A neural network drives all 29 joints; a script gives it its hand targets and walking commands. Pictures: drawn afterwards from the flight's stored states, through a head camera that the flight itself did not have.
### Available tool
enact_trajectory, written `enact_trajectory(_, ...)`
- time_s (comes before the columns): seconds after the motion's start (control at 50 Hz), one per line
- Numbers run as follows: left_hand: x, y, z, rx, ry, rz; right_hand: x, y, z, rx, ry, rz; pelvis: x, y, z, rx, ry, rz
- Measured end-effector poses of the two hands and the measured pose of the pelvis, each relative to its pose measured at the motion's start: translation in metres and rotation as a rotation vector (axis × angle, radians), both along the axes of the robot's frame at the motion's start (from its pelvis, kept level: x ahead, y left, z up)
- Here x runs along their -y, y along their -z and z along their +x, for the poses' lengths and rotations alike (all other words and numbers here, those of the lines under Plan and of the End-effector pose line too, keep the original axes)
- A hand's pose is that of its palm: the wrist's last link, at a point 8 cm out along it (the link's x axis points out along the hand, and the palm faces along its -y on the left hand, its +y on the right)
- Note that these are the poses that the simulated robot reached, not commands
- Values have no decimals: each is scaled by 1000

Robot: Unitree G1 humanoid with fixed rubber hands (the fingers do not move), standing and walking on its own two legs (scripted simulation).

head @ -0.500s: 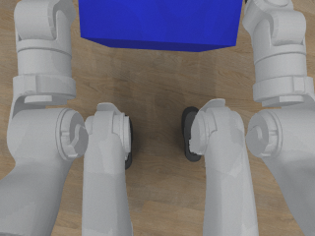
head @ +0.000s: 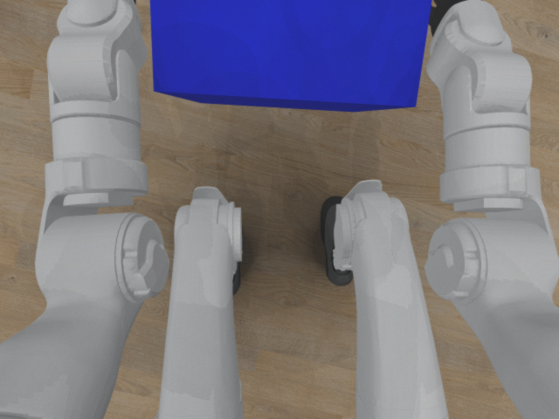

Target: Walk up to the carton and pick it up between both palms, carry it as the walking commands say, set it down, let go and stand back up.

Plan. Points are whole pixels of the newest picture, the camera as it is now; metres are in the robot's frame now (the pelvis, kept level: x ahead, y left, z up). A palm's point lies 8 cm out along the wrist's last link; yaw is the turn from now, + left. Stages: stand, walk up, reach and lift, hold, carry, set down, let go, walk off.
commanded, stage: reach and lift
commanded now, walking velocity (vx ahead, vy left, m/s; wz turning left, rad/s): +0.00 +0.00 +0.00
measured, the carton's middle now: (286, 23) +0.55 +0.00 -0.16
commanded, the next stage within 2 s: none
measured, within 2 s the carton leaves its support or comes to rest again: neither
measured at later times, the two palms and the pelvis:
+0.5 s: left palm out of the picture +0.53 +0.17 +0.00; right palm out of the picture +0.51 -0.16 -0.02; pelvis +0.00 +0.00 +0.05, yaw +1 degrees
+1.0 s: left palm out of the picture +0.51 +0.17 +0.09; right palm out of the picture +0.50 -0.16 +0.06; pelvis +0.01 +0.00 +0.11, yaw +1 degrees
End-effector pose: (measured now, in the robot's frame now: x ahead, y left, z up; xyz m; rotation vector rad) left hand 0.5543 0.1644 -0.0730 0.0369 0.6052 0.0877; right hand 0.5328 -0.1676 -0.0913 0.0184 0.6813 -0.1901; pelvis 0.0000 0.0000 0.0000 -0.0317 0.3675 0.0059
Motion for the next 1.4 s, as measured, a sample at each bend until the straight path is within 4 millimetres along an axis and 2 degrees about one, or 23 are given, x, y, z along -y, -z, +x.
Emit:
enact_trajectory(0.4,-6,-57,-17,4,-7,-2,-6,-59,-14,5,-9,-8,-2,-43,-4,59,-10,-5)
enact_trajectory(0.6,-8,-85,-26,5,-11,-4,-8,-85,-24,6,-9,-2,-4,-66,-2,89,-16,-9)
enact_trajectory(0.9,-10,-137,-36,10,-19,-5,-10,-135,-33,10,-14,-1,-3,-101,6,113,-24,-8)
enact_trajectory(1.08,-9,-179,-45,-33,-15,6,-9,-176,-43,-34,-15,-2,-4,-126,29,25,-28,-11)
enact_trajectory(1.26,-9,-249,-60,-66,-29,5,-9,-245,-55,-67,-28,14,-7,-167,75,-88,-35,-11)
enact_trajectory(1.32,-11,-261,-61,-71,-30,16,-10,-256,-54,-71,-38,28,-8,-178,83,-77,-39,-11)
enact_trajectory(1.4,-13,-266,-63,-86,-34,16,-11,-260,-56,-83,-41,40,-9,-192,92,-75,-43,-9)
